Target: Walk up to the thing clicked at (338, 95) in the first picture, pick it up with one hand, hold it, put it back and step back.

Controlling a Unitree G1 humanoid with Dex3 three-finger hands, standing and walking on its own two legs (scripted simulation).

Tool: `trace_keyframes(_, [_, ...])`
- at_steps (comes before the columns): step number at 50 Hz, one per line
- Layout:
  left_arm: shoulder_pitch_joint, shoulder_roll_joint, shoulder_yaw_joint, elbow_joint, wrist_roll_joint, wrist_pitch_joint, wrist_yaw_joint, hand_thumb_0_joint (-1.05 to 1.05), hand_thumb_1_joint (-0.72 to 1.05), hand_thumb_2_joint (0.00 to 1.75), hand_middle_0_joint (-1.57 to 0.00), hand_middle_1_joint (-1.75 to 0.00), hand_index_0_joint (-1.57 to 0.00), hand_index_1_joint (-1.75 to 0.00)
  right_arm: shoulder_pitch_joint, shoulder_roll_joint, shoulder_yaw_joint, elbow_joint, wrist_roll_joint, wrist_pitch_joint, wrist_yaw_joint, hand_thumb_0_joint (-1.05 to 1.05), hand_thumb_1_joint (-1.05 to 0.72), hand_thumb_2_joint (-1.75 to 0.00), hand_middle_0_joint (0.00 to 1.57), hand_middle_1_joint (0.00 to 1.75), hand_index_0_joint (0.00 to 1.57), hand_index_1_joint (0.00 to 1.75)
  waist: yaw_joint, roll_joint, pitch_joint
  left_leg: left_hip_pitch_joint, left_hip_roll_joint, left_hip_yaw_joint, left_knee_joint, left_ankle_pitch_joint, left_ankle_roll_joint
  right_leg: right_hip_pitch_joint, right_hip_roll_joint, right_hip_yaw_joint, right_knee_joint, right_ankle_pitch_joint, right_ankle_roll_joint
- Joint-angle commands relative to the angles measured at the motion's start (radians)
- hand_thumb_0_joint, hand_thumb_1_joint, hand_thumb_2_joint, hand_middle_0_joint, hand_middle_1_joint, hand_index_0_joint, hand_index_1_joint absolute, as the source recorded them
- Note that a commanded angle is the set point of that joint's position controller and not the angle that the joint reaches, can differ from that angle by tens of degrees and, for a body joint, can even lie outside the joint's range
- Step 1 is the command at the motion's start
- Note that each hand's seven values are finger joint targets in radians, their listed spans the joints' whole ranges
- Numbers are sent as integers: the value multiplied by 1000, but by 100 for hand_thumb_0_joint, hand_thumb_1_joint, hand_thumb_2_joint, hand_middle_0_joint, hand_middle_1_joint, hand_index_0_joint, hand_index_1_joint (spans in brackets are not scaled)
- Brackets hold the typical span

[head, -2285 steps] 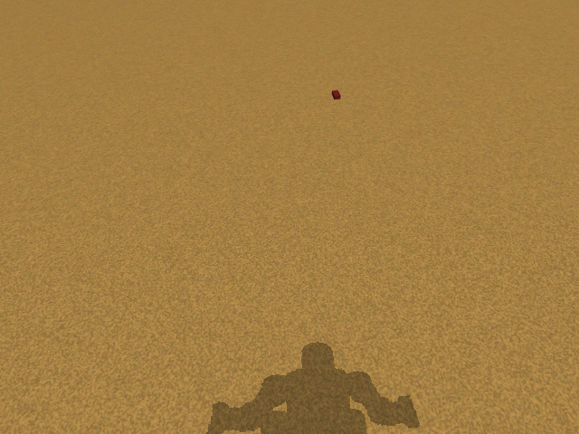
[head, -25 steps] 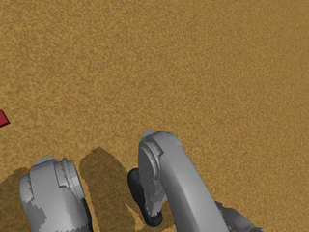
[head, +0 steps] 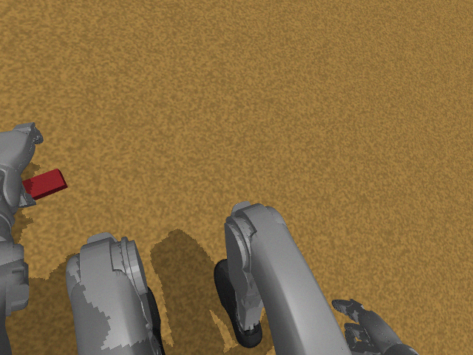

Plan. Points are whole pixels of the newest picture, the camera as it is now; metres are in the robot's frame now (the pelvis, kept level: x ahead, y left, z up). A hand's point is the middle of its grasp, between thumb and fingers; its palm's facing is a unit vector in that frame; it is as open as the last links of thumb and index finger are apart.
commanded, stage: home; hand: left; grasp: from above
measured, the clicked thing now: (45, 184) +0.48 +0.31 -0.33
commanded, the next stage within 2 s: none
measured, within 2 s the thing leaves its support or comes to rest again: neither
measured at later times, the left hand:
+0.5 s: hand out of the picture +0.44 +0.30 -0.08, palm faces -0.33 -0.39 -0.86, open 9.4 cm
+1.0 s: hand out of the picture +0.28 +0.25 +0.13, palm faces +0.05 -0.92 -0.38, open 7.4 cm
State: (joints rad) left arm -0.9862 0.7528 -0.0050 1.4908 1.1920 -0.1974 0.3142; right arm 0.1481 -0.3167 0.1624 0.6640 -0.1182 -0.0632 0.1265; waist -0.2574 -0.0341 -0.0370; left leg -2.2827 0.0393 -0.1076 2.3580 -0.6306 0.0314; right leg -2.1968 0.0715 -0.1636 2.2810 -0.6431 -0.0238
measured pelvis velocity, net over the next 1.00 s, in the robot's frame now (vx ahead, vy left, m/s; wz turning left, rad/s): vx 0.03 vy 0.01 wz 0.13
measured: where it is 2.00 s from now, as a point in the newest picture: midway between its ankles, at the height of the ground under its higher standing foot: (198, 333)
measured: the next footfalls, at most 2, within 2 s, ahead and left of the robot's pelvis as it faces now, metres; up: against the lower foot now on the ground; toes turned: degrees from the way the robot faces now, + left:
none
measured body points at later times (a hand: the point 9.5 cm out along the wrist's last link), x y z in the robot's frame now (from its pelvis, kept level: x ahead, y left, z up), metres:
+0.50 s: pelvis +0.02 +0.01 +0.05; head +0.23 +0.07 +0.44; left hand +0.45 +0.32 -0.03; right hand +0.10 -0.24 -0.07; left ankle +0.09 +0.12 -0.31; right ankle +0.11 -0.10 -0.31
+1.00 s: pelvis +0.03 +0.01 +0.23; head +0.16 +0.05 +0.67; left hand +0.27 +0.30 +0.16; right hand +0.27 -0.20 +0.15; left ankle +0.09 +0.12 -0.31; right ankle +0.11 -0.10 -0.31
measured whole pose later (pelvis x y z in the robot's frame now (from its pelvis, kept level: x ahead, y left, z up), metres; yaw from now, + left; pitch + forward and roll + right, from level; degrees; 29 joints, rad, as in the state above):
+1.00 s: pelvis +0.03 +0.01 +0.23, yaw +7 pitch +26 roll -5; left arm 0.00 0.34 0.04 0.28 0.10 0.24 0.06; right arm 0.09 -0.23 0.04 0.55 0.05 -0.09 -0.05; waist -0.05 0.02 -0.19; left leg -1.48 0.00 -0.06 1.61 -0.59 0.02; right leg -1.40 0.06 -0.08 1.56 -0.62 -0.02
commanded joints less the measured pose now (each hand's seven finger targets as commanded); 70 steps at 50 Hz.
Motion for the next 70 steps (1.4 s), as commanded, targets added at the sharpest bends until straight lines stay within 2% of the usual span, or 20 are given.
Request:
trace_keyframes(1, [-376,323,70,-108,29,-45,109,0,-24,78,-30,-74,-31,-74,175,-221,-58,-3,-22,-25,-26,0,-88,-89,20,30,20,30,-22,303,-587,397,-24,20,-182,45,-3,289,37,29,-223,53,-26])
trace_keyframes(4, [-390,354,104,-182,35,-50,145,0,-23,77,-31,-74,-31,-74,197,-236,-69,6,-36,-32,-27,0,-88,-89,20,30,20,30,-7,395,-651,477,-19,13,-189,66,-13,268,30,-1,-195,87,-28])
trace_keyframes(6, [-360,322,93,-220,32,-32,152,0,-16,85,-25,-66,-23,-68,213,-234,-81,13,-41,-38,-20,0,-88,-89,20,30,20,30,-6,445,-712,540,-13,14,-182,121,-18,268,28,-14,-174,154,-27])
trace_keyframes(9, [-328,335,124,-341,-15,2,153,0,0,98,-25,-65,-23,-67,231,-238,-109,12,-29,-37,-10,0,-88,-90,20,30,20,30,35,512,-854,621,-11,12,-203,189,-20,289,21,-24,-164,216,-28])
trace_keyframes(12, [-255,317,138,-386,-69,53,126,0,18,88,-22,-51,-21,-53,268,-242,-142,23,-14,-29,1,0,-89,-90,20,30,20,30,55,495,-874,657,-12,13,-235,237,-19,308,16,-26,-190,253,-26])
trace_keyframes(15, [-184,273,149,-466,-155,99,73,0,38,87,-21,-43,-20,-44,279,-225,-175,19,15,-15,7,0,-89,-90,20,30,20,30,99,474,-922,704,-16,13,-285,254,-16,336,17,-10,-232,247,-28])
trace_keyframes(19, [-5,156,127,-572,-304,162,-34,0,61,81,-19,-32,-19,-32,280,-197,-207,1,63,8,8,0,-90,-90,20,30,20,30,131,351,-877,669,-25,33,-370,205,3,445,18,27,-340,225,-24])
trace_keyframes(22, [132,76,108,-696,-419,198,-126,0,80,87,-20,-30,-19,-30,247,-178,-214,-20,95,22,2,0,-90,-90,20,30,20,30,132,263,-805,639,-28,33,-434,187,12,507,16,48,-404,226,-20])
trace_keyframes(24, [226,46,120,-796,-492,217,-177,0,90,90,-20,-30,-20,-30,214,-172,-217,-54,109,31,-10,0,-90,-90,20,30,20,30,150,211,-784,661,-26,23,-475,186,13,542,11,55,-440,225,-20])
trace_keyframes(26, [269,-6,94,-906,-558,226,-220,0,90,90,-20,-30,-20,-30,186,-155,-220,-73,115,36,-24,0,-90,-90,20,30,20,30,150,198,-753,709,-19,16,-522,177,13,563,9,62,-485,214,-19])
trace_keyframes(27, [302,-22,103,-940,-593,229,-232,0,90,90,-20,-30,-20,-30,172,-153,-223,-82,121,35,-32,0,-90,-90,20,30,20,30,148,190,-733,725,-18,7,-552,156,12,570,5,65,-503,200,-20])
trace_keyframes(33, [421,-103,102,-1157,-751,233,-247,0,90,90,-20,-30,-20,-30,87,-123,-224,-134,141,6,-80,0,-90,-90,20,30,20,30,162,184,-673,823,-20,15,-699,8,11,666,0,93,-643,100,-17])
trace_keyframes(37, [558,-146,115,-1256,-846,267,-236,0,90,90,-20,-30,-20,-30,46,-121,-223,-154,154,-19,-118,0,-90,-90,20,30,20,30,182,206,-674,967,-19,-3,-808,26,1,736,-10,99,-710,112,-16])
trace_keyframes(43, [738,-214,114,-1360,-1010,347,-228,0,90,90,-20,-30,-20,-30,-1,-101,-212,-193,166,-47,-165,0,-90,-90,20,30,20,30,183,170,-630,1109,-26,-4,-946,14,2,882,-11,113,-859,102,-9])
trace_keyframes(44, [785,-240,99,-1353,-1037,363,-230,0,90,90,-20,-30,-20,-30,-8,-94,-209,-193,167,-52,-172,0,-90,-90,20,30,20,30,172,174,-590,1118,-27,-4,-975,13,1,903,-12,116,-888,97,-8])
trace_keyframes(46, [817,-230,122,-1407,-1086,387,-225,0,90,90,-20,-30,-20,-30,-12,-86,-202,-211,169,-63,-187,0,-90,-90,20,30,20,30,186,163,-596,1170,-31,10,-1010,25,5,977,-13,126,-949,106,-8])
trace_keyframes(48, [874,-261,111,-1424,-1122,409,-223,0,90,90,-20,-30,-20,-30,-14,-73,-190,-220,174,-72,-200,0,-90,-90,20,30,20,30,173,144,-555,1202,-33,10,-1060,31,6,1044,-15,131,-1005,105,-6])
trace_keyframes(57, [1116,-361,119,-1528,-1240,511,-221,0,90,90,-20,-30,-20,-30,47,-38,-152,-240,175,-114,-270,0,-90,-90,20,30,20,30,186,133,-411,1440,-30,14,-1279,197,-6,1285,-19,124,-1230,227,-6])
trace_keyframes(62, [1279,-392,119,-1627,-1266,549,-228,0,90,90,-20,-30,-20,-30,96,-22,-148,-266,163,-135,-300,0,-90,-90,20,30,20,30,191,133,-380,1562,-40,42,-1363,351,-7,1458,-22,121,-1346,364,-1])
trace_keyframes(70, [1472,-440,81,-1755,-1259,581,-245,0,90,90,-20,-30,-20,-30,120,-11,-156,-299,146,-165,-322,0,-90,-90,20,30,20,30,199,104,-266,1679,-36,33,-1482,449,-14,1568,-16,105,-1452,428,-1])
